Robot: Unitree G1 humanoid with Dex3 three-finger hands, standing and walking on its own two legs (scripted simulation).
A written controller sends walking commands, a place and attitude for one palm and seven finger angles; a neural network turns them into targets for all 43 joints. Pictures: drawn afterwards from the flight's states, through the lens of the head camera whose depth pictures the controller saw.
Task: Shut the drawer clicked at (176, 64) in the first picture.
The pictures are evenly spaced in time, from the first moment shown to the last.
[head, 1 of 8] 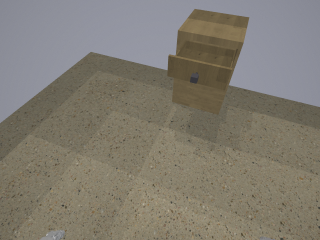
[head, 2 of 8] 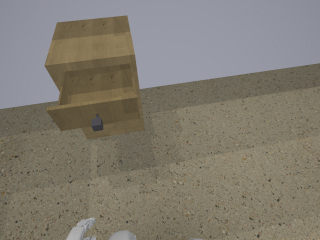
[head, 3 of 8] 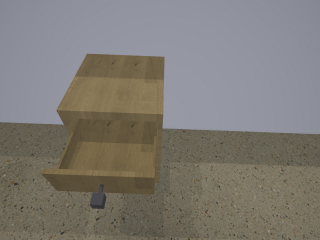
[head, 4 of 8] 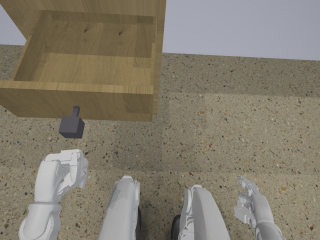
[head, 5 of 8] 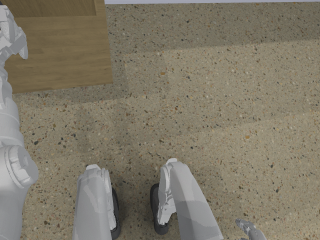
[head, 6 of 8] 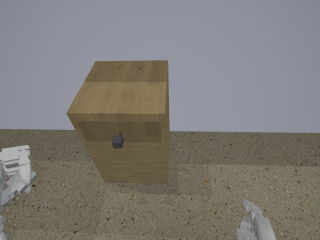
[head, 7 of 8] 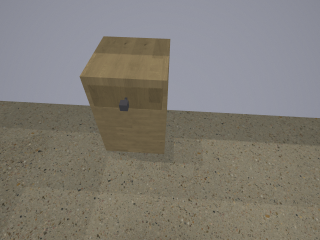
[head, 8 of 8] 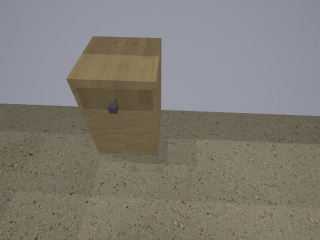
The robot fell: no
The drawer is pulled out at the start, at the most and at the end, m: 0.25 0.25 0.00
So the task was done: yes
